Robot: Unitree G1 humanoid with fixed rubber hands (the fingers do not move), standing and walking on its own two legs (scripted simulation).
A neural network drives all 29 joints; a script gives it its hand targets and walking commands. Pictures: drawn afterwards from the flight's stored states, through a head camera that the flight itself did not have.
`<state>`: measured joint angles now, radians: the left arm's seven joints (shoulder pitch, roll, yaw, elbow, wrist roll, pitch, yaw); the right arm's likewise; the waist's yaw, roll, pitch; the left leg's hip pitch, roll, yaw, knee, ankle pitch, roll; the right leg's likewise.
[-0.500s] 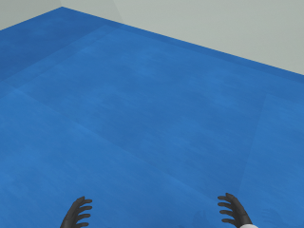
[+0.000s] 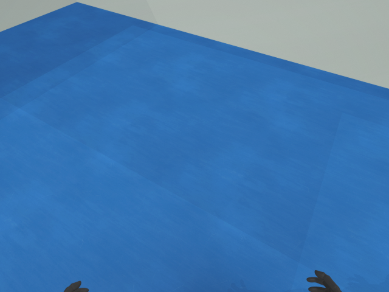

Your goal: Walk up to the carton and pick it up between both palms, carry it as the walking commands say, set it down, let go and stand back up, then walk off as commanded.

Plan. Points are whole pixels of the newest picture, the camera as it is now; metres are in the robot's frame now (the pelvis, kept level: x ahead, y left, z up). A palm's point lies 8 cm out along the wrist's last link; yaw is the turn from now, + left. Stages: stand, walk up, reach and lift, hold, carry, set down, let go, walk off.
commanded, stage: stand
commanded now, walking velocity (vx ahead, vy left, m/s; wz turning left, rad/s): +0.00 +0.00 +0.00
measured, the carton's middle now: out of the picture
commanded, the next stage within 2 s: walk up in 0.68 s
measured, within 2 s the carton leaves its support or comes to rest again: neither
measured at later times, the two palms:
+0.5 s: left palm out of the picture +0.10 +0.28 -0.09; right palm out of the picture +0.09 -0.28 -0.09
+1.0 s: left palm out of the picture +0.10 +0.28 -0.10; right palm out of the picture +0.06 -0.29 -0.10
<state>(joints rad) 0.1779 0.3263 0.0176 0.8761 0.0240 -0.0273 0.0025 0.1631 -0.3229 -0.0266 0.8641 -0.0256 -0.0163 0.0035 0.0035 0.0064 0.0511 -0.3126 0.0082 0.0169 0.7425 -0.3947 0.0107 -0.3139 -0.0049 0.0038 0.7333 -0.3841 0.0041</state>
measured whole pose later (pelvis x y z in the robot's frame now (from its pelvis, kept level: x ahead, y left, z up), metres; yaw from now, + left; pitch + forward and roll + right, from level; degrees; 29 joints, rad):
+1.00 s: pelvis +0.00 +0.00 +0.02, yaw -7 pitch -2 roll +1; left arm 0.14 0.32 0.05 1.03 0.01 0.06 -0.01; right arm 0.12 -0.29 -0.02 0.97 -0.04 0.03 -0.03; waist 0.02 -0.01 0.08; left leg -0.19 0.04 0.14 0.55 -0.31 0.00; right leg -0.34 0.00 0.01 0.77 -0.44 0.03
